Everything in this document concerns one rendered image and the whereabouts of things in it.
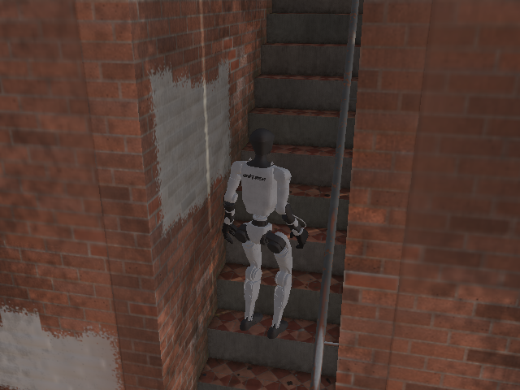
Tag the robot foot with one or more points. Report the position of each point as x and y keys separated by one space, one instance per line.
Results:
x=273 y=332
x=246 y=325

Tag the robot right forearm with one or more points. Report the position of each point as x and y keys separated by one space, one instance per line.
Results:
x=291 y=221

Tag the robot left upper arm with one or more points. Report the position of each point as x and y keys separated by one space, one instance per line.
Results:
x=233 y=182

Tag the right robot foot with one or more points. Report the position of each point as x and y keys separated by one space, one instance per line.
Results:
x=273 y=332

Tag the robot right upper arm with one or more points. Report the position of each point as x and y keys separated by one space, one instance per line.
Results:
x=283 y=177

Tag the left robot foot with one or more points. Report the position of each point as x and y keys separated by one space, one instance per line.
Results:
x=246 y=325

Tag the right robot hand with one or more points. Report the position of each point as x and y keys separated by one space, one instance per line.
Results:
x=301 y=238

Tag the robot left forearm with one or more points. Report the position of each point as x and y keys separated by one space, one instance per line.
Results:
x=229 y=212

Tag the left robot hand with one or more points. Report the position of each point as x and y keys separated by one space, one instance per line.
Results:
x=231 y=228

